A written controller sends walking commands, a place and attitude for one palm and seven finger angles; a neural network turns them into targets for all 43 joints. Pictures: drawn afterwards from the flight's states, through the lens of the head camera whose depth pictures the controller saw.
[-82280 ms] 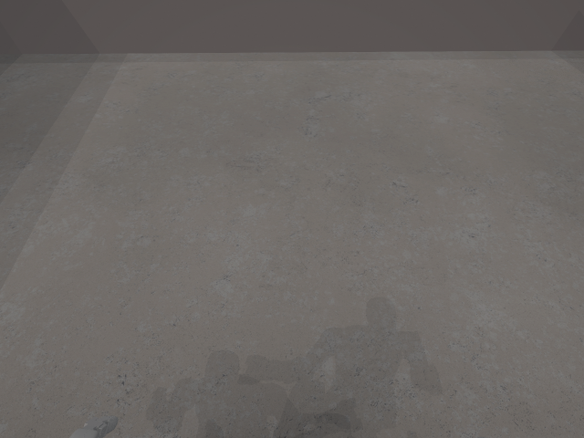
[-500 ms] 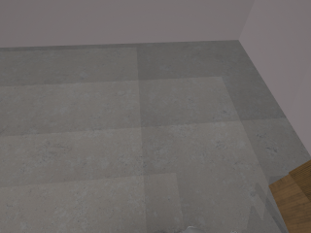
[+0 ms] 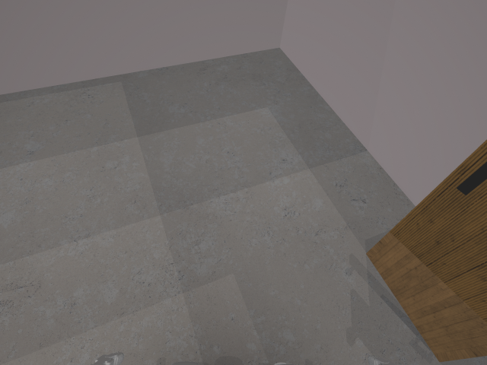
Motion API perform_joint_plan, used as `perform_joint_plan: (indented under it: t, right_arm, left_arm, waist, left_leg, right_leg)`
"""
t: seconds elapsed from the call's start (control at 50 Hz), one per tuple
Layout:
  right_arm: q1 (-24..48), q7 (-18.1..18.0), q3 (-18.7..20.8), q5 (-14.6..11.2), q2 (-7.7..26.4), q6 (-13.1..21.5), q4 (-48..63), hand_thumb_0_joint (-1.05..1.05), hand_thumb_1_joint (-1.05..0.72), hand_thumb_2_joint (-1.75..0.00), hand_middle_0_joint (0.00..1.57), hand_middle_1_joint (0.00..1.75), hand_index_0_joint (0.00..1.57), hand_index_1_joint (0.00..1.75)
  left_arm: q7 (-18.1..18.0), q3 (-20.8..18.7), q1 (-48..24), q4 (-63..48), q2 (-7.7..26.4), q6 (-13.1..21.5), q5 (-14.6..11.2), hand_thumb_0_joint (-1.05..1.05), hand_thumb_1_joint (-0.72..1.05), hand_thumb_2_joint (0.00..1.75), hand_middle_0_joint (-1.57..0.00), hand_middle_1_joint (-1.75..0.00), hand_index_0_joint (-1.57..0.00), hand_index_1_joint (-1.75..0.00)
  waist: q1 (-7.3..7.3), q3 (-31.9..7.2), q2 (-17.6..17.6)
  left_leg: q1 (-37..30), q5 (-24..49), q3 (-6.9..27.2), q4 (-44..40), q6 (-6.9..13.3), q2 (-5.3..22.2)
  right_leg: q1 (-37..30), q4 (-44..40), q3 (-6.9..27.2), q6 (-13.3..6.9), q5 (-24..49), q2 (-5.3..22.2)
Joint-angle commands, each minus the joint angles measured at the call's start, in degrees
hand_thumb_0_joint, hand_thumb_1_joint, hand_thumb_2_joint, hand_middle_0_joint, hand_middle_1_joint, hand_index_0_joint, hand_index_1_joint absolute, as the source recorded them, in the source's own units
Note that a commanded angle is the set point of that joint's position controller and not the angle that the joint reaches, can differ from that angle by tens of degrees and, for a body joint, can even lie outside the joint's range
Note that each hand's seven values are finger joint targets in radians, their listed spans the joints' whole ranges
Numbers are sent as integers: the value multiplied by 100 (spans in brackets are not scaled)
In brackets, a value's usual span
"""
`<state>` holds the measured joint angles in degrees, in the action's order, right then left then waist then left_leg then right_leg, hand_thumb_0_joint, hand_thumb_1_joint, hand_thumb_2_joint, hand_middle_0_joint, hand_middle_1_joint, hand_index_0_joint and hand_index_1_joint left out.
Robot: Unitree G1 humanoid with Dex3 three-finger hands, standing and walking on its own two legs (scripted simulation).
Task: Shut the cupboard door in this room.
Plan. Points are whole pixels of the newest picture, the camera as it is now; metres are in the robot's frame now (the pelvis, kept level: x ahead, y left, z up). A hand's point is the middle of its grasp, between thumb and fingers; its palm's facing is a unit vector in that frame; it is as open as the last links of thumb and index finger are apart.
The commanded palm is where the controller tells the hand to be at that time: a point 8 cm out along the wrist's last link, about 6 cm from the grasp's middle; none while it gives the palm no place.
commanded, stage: turn to face it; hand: left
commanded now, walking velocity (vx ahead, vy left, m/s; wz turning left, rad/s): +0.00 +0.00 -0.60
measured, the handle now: out of the picture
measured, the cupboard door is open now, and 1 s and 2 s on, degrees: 13 13 13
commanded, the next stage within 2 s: take the last steps up to it in 1.36 s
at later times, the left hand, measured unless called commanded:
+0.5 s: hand (175, 334) +0.18 +0.13 -0.14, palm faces -0.31 -0.91 -0.28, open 7.4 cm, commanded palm none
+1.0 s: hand (175, 304) +0.24 +0.15 -0.16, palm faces -0.51 -0.83 -0.21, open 7.4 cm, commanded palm none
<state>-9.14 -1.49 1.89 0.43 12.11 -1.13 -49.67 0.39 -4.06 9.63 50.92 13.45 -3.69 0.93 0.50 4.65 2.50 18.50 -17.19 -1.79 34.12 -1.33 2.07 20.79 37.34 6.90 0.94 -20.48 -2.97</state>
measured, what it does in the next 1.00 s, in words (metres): steps on the spot, turning right: right foot, then left foot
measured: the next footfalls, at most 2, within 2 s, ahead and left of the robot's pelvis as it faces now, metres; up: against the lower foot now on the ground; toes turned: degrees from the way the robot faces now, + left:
right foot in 0.38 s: +0.01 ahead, -0.14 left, +0.00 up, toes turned -20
left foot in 0.80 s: +0.14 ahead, +0.08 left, +0.00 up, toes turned -26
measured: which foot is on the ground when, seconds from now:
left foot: down 0.00-0.38, up 0.40-0.78, down 0.80-1.00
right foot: up 0.00-0.36, down 0.38-0.80, up 0.82-1.00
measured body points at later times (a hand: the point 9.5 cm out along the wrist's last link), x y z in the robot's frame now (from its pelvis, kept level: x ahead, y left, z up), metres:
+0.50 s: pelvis +0.01 -0.03 +0.00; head +0.05 -0.07 +0.45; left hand +0.20 +0.18 -0.12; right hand -0.03 -0.30 -0.16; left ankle +0.00 +0.12 -0.66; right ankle -0.02 -0.13 -0.73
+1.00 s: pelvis +0.05 +0.01 +0.02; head +0.10 +0.01 +0.46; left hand +0.26 +0.19 -0.14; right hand -0.01 -0.25 -0.11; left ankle +0.10 +0.10 -0.73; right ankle -0.06 -0.09 -0.64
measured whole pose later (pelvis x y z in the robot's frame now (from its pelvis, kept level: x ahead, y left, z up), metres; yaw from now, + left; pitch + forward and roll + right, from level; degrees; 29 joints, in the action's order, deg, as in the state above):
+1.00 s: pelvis +0.05 +0.01 +0.02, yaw -35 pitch +1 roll -3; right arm -11.4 -2.0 0.2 1.4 10.5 -1.1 -48.6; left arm 1.8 -5.5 10.6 51.7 16.0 -4.5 1.1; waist 1.5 4.4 1.7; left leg 13.2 -15.9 -7.3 28.5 0.4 5.7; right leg 27.9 64.7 -0.1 3.5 -25.8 -0.6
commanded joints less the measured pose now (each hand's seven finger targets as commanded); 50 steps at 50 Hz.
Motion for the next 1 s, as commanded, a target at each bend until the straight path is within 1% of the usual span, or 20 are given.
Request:
perform_joint_plan:
  t: [0.0, 0.08, 0.22, 0.28, 0.32, 0.34, 0.36, 0.38, 0.4, 0.44, 0.5, 0.68, 0.74, 0.76, 0.78, 0.8, 0.82, 0.86, 0.92, 0.98]
  right_arm:
    - [-512, -112, 204, 150, 1285, 144, 330, 0, -90, -90, 20, 30, 20, 30]
    - [-410, -146, 170, 135, 1046, 146, 378, 0, -90, -90, 20, 30, 20, 30]
    - [-875, -82, 291, 135, 1111, 103, 113, 0, -90, -90, 20, 30, 20, 30]
    - [-708, -40, 350, 131, 1231, 84, 111, 0, -90, -90, 20, 30, 20, 30]
    - [-571, -10, 370, 96, 1268, 62, 112, 0, -90, -90, 20, 30, 20, 30]
    - [-478, 24, 380, 45, 1183, 61, 163, 0, -90, -90, 20, 30, 20, 30]
    - [-378, 52, 255, 4, 668, 44, 389, 0, -90, -90, 20, 30, 20, 30]
    - [-96, 9, 218, 27, 743, -40, 537, 0, -90, -90, 20, 30, 20, 30]
    - [-128, -6, 225, 8, 778, -108, 549, 0, -90, -90, 20, 30, 20, 30]
    - [-94, -8, 243, 34, 784, -109, 359, 0, -90, -90, 20, 30, 20, 30]
    - [-285, 58, 244, 51, 745, -107, 214, 0, -90, -90, 20, 30, 20, 30]
    - [34, 6, 198, -10, 601, -23, 445, 0, -90, -90, 20, 30, 20, 30]
    - [-684, -39, 196, -38, 678, 74, 246, 0, -90, -90, 20, 30, 20, 30]
    - [-803, -67, 235, 8, 1025, 144, 208, 0, -90, -90, 20, 30, 20, 30]
    - [-898, -75, 333, 82, 1567, 162, 253, 0, -90, -90, 20, 30, 20, 30]
    - [-979, -81, 320, 96, 1597, 104, 298, 0, -90, -90, 20, 30, 20, 30]
    - [-730, -94, 261, 151, 1422, 96, 391, 0, -90, -90, 20, 30, 20, 30]
    - [-252, -125, 180, 144, 1163, 122, 507, 0, -90, -90, 20, 30, 20, 30]
    - [-378, -133, 162, 135, 1045, 124, 448, 0, -90, -90, 20, 30, 20, 30]
    - [-670, -117, 203, 114, 1059, 123, 294, 0, -90, -90, 20, 30, 20, 30]
  left_arm:
    - [41, -225, -106, -600, 660, 99, 46, 0, 90, 90, -20, -30, -20, -30]
    - [169, -195, -105, -486, 496, 63, -3, 0, 90, 90, -20, -30, -20, -30]
    - [214, -124, -583, -637, 314, 57, 3, 0, 90, 90, -20, -30, -20, -30]
    - [201, -119, -436, -597, 360, 88, 2, 0, 90, 90, -20, -30, -20, -30]
    - [184, -152, -12, -471, 464, 140, 13, 0, 90, 90, -20, -30, -20, -30]
    - [149, -208, 522, -319, 740, 196, 39, 0, 90, 90, -20, -30, -20, -30]
    - [63, -315, 848, -204, 1422, 281, 95, 0, 90, 90, -20, -30, -20, -30]
    - [-19, -344, 1046, -123, 1640, 262, -6, 0, 90, 90, -20, -30, -20, -30]
    - [-71, -330, 977, -163, 1569, 239, -17, 0, 90, 90, -20, -30, -20, -30]
    - [-132, -275, 187, -360, 1190, 230, 2, 0, 90, 90, -20, -30, -20, -30]
    - [-123, -185, -31, -468, 945, 292, -3, 0, 90, 90, -20, -30, -20, -30]
    - [-82, -288, 243, -368, 1142, 258, 64, 0, 90, 90, -20, -30, -20, -30]
    - [-85, -286, -119, -410, 1062, 205, 2, 0, 90, 90, -20, -30, -20, -30]
    - [-67, -225, -11, -476, 761, 175, -59, 0, 90, 90, -20, -30, -20, -30]
    - [-8, -160, 171, -547, 438, 170, -96, 0, 90, 90, -20, -30, -20, -30]
    - [-8, -149, 24, -557, 608, 169, -30, 0, 90, 90, -20, -30, -20, -30]
    - [20, -201, 67, -550, 652, 141, 9, 0, 90, 90, -20, -30, -20, -30]
    - [99, -276, 97, -377, 708, 90, 35, 0, 90, 90, -20, -30, -20, -30]
    - [177, -209, 60, -370, 513, 65, 6, 0, 90, 90, -20, -30, -20, -30]
    - [186, -177, -65, -429, 417, 42, -6, 0, 90, 90, -20, -30, -20, -30]
  waist:
    - [-118, -606, -1692]
    - [-60, -694, -1239]
    - [-319, -625, -1538]
    - [-248, -595, -1564]
    - [9, -726, -1292]
    - [277, -961, -739]
    - [428, -956, 1236]
    - [514, -936, 1455]
    - [405, -734, 875]
    - [115, -423, 1170]
    - [-90, -684, 646]
    - [60, -781, 556]
    - [-323, -971, 523]
    - [-314, -1119, -374]
    - [-296, -1130, -2012]
    - [-374, -979, -1870]
    - [-240, -788, -1420]
    - [-47, -485, -1486]
    - [-69, -574, -1267]
    - [-156, -703, -1274]
  left_leg:
    - [-933, 2221, 1874, -1806, 1036, 2308]
    - [-1581, 3507, 386, -1271, 837, 1636]
    - [-1679, 3366, -208, -1111, 830, 1790]
    - [-1345, 2955, -288, -894, 746, 1919]
    - [-967, 2460, -583, -296, 427, 1743]
    - [-526, 1823, -844, 552, 141, 1485]
    - [1051, -1176, -1103, 1874, -212, 639]
    - [1565, -2190, -445, 2911, -276, 274]
    - [1544, -1831, 30, 3347, -236, 423]
    - [1871, -1062, 232, 3494, -281, 526]
    - [1409, -413, 173, 3126, -374, 451]
    - [622, -717, 116, 1026, -341, 46]
    - [-712, 482, 114, -789, -289, -4]
    - [-1535, 807, 702, -1527, -103, 679]
    - [-2010, 1876, 2029, -1698, 449, 2104]
    - [-1546, 2349, 2157, -1595, 897, 2547]
    - [-1100, 2270, 1871, -1661, 1053, 2440]
    - [-915, 2581, 1142, -1577, 897, 1979]
    - [-1351, 3180, 307, -1327, 782, 1593]
    - [-1657, 3075, 128, -1309, 851, 1689]
  right_leg:
    - [1112, 2743, -214, 99, -1193, 245]
    - [1236, 2896, -615, 275, -588, 375]
    - [659, 1256, -1062, 206, -481, 451]
    - [36, 431, -1193, 66, -331, 376]
    - [-809, -706, -1314, -37, 679, 280]
    - [-1629, -1391, -881, -171, 1470, 605]
    - [-2546, -1779, 1033, -681, 3186, 1991]
    - [-2212, -1683, 1772, -1272, 4517, 2595]
    - [-1747, -1770, 1539, -1463, 3799, 2644]
    - [-1557, -1894, 1193, -1248, 2711, 1987]
    - [-1371, -1700, 561, -1033, 3042, 1541]
    - [-1164, -1394, 1337, -1214, 3208, 1498]
    - [-570, -807, 1226, -737, 2806, 1122]
    - [149, -251, 797, -404, 1751, 513]
    - [1102, 938, -122, -47, -906, -201]
    - [986, 2024, -313, 11, -1605, 34]
    - [972, 2640, -282, 64, -1445, 160]
    - [1141, 3203, -370, 179, -929, 318]
    - [1174, 2982, -630, 262, -524, 366]
    - [1174, 2529, -759, 286, -395, 447]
